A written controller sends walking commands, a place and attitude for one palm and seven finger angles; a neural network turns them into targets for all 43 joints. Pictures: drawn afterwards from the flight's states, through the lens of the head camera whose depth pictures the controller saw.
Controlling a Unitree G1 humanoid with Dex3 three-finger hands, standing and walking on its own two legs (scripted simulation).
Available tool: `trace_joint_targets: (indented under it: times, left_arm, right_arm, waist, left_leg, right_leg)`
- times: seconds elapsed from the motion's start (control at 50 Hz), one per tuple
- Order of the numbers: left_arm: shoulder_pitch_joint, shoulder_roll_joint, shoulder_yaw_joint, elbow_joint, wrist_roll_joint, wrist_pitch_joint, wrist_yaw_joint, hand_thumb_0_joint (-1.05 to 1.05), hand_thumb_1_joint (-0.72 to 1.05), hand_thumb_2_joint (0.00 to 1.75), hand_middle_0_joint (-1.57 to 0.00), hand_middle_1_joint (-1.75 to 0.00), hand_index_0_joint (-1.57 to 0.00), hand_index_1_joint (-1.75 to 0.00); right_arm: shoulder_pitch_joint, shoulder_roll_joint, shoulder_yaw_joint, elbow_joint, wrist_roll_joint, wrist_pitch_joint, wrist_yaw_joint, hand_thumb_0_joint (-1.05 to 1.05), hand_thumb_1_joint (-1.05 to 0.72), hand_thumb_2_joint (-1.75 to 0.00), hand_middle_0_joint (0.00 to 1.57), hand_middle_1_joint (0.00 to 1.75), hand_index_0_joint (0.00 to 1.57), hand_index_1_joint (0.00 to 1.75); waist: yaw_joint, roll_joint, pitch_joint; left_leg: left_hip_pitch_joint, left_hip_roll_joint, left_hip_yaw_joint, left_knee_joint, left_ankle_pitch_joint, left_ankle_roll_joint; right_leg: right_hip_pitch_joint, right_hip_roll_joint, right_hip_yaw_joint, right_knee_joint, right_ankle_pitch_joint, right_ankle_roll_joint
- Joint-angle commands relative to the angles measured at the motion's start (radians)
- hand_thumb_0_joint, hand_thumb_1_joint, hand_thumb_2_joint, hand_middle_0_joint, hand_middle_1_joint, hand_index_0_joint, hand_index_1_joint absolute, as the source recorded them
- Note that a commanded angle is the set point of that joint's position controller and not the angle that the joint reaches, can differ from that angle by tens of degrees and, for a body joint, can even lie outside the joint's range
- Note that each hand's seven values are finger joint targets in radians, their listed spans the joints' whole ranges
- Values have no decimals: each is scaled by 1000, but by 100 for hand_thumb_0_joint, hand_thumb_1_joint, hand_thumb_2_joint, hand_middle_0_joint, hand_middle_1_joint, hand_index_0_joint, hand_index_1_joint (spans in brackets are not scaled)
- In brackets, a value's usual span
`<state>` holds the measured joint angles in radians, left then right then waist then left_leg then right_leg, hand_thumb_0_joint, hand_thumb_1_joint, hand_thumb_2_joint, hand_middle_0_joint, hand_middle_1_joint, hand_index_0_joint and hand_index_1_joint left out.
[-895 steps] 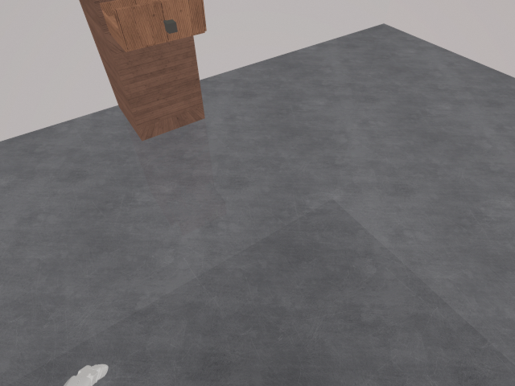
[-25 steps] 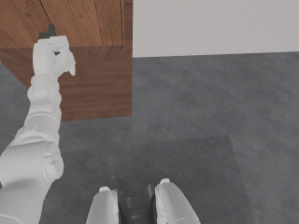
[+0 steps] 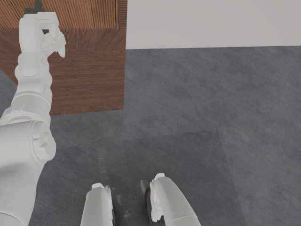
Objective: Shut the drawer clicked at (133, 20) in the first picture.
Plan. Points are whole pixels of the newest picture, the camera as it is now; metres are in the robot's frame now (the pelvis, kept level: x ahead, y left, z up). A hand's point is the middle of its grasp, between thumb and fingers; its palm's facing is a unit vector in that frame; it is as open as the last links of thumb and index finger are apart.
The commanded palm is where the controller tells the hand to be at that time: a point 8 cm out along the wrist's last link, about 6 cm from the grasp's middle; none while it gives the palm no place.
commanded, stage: pull the fist back off the drawer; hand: left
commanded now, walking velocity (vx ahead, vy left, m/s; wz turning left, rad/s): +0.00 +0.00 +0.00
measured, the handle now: (37, 15) +0.64 +0.19 +0.07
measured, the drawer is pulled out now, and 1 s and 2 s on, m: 0.00 0.00 0.00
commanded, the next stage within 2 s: draw the hand back to the body in 0.66 s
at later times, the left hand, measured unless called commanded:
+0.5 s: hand (59, 38) +0.56 +0.14 +0.08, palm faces +0.02 -1.00 -0.03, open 3.3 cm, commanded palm +0.53 +0.17 +0.08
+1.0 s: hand (44, 54) +0.49 +0.16 +0.12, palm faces -0.01 -1.00 -0.05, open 3.3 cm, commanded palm +0.45 +0.21 +0.13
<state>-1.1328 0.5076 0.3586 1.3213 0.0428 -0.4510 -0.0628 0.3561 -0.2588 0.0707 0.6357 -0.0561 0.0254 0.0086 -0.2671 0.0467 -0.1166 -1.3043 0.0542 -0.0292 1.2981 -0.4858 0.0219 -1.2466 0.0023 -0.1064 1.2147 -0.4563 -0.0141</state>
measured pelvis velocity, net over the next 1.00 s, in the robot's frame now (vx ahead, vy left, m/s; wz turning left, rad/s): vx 0.07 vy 0.00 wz -0.01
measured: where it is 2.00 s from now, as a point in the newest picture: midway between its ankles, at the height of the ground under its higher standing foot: (132, 221)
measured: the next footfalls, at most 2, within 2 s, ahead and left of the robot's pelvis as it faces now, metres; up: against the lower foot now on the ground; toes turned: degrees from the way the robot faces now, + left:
none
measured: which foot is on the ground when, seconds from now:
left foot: down 0.00-1.00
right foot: down 0.00-1.00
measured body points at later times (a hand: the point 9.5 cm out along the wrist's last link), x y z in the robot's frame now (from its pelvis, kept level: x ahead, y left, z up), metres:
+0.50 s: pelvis +0.00 +0.01 +0.01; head +0.17 +0.02 +0.43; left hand +0.56 +0.19 +0.08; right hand -0.03 -0.24 -0.10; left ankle +0.05 +0.11 -0.61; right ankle +0.06 -0.12 -0.61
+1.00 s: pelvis +0.07 +0.00 +0.06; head +0.18 +0.00 +0.50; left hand +0.48 +0.21 +0.12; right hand +0.14 -0.25 -0.06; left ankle +0.05 +0.11 -0.61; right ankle +0.06 -0.12 -0.61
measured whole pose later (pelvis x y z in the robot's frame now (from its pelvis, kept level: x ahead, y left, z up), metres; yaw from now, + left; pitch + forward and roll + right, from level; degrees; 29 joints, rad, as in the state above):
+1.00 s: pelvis +0.07 +0.00 +0.06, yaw -1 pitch +21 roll -2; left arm -0.41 0.26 0.22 0.58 -0.15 -0.35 -0.12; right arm 0.33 -0.24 0.00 0.54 0.02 0.10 0.04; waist -0.08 0.05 -0.14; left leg -0.87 0.05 0.03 1.01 -0.50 0.02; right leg -0.85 0.01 -0.03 0.95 -0.46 0.00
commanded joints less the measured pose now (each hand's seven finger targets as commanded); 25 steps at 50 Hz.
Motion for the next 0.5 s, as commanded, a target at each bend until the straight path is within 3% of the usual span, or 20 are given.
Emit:
trace_joint_targets:
  times: [0.0, 0.08, 0.1, 0.14, 0.18, 0.26, 0.3, 0.34, 0.36, 0.42, 0.48]
  left_arm:
    - [-696, 312, 13, -275, -5, -43, 25, 0, 90, 90, -140, -160, -140, -160]
    - [-694, 296, 8, -265, -6, -31, 28, 0, 90, 90, -140, -160, -140, -160]
    - [-688, 299, 8, -275, -4, -29, 27, 0, 90, 90, -140, -160, -140, -160]
    - [-673, 318, 30, -282, -7, -26, 25, 0, 90, 90, -140, -160, -140, -160]
    - [-653, 270, 10, -284, -17, -20, 19, 0, 90, 90, -140, -160, -140, -160]
    - [-580, 277, 32, -295, -31, -8, 11, 0, 90, 90, -140, -160, -140, -160]
    - [-532, 255, 37, -322, -43, -14, 8, 0, 90, 90, -140, -160, -140, -160]
    - [-481, 252, 46, -340, -52, -12, 4, 0, 90, 90, -140, -160, -140, -160]
    - [-455, 223, 34, -342, -60, -11, 2, 0, 90, 90, -140, -160, -140, -160]
    - [-363, 201, 40, -380, -68, -23, -1, 0, 90, 90, -140, -160, -140, -160]
    - [-258, 133, 11, -433, -83, -39, -7, 0, 90, 90, -140, -160, -140, -160]
  right_arm:
    - [211, -209, -63, -27, 3, -20, -14, 0, -90, -90, 20, 30, 20, 30]
    - [211, -214, -62, -33, 1, -28, -11, 0, -90, -90, 20, 30, 20, 30]
    - [205, -215, -62, -37, 2, -30, -8, 0, -90, -90, 20, 30, 20, 30]
    - [210, -218, -64, -38, 1, -30, -6, 0, -90, -90, 20, 30, 20, 30]
    - [212, -215, -67, -39, 0, -33, -2, 0, -90, -90, 20, 30, 20, 30]
    - [212, -214, -71, -45, 5, -28, 1, 0, -90, -90, 20, 30, 20, 30]
    - [213, -213, -75, -50, 6, -27, 6, 0, -90, -90, 20, 30, 20, 30]
    - [210, -210, -79, -53, 9, -21, 8, 0, -90, -90, 20, 30, 20, 30]
    - [210, -205, -81, -54, 11, -19, 10, 0, -90, -90, 20, 30, 20, 30]
    - [210, -202, -89, -60, 11, -10, 16, 0, -90, -90, 20, 30, 20, 30]
    - [205, -192, -100, -70, 14, 1, 25, 0, -90, -90, 20, 30, 20, 30]
  waist:
    - [-74, 209, -537]
    - [-72, 206, -535]
    - [-60, 227, -556]
    - [-47, 203, -578]
    - [-49, 199, -583]
    - [-21, 164, -569]
    - [-1, 180, -593]
    - [13, 157, -593]
    - [15, 134, -580]
    - [43, 141, -585]
    - [62, 138, -601]
  left_leg:
    - [420, -29, -73, -168, 34, 20]
    - [426, -28, -92, -183, -11, 20]
    - [429, -29, -89, -179, -13, 17]
    - [424, -27, -91, -180, -4, 17]
    - [438, -27, -94, -180, -2, 18]
    - [407, -26, -76, -188, 7, 16]
    - [454, -24, -81, -198, 48, 12]
    - [457, -22, -71, -200, 69, 11]
    - [451, -24, -66, -204, 77, 12]
    - [502, -20, -62, -211, 155, 7]
    - [570, -18, -54, -220, 245, 1]
  right_leg:
    - [149, 41, 75, -176, -4, -5]
    - [125, 38, 67, -171, -29, -7]
    - [127, 37, 69, -168, -29, -8]
    - [151, 37, 68, -166, -24, -8]
    - [142, 37, 67, -166, -21, -8]
    - [196, 38, 72, -178, -18, -8]
    - [198, 38, 66, -175, 7, -10]
    - [222, 39, 67, -180, 19, -9]
    - [241, 40, 67, -188, 25, -7]
    - [255, 40, 62, -185, 74, -10]
    - [281, 42, 56, -190, 137, -13]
